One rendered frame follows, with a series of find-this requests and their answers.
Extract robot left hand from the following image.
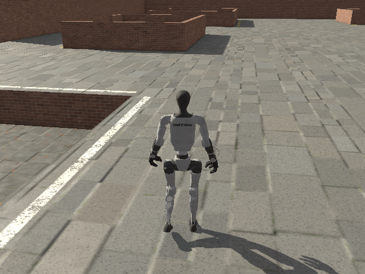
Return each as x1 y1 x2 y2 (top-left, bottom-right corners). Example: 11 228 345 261
149 156 162 167

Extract robot left upper arm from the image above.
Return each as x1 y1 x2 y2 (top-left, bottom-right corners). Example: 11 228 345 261
155 115 171 146

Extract robot left forearm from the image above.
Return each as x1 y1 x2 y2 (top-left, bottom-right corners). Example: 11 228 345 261
149 137 161 158

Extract robot right upper arm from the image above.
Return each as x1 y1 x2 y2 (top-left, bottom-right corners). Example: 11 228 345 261
195 115 210 147

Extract robot right shin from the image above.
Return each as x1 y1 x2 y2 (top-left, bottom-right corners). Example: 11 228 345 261
190 188 198 224

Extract humanoid robot torso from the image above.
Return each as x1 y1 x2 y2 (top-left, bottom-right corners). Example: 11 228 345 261
169 113 196 171

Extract robot right hand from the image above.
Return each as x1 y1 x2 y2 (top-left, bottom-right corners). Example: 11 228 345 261
205 160 218 174

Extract robot right forearm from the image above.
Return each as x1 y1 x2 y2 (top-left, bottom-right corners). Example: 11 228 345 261
205 139 217 163

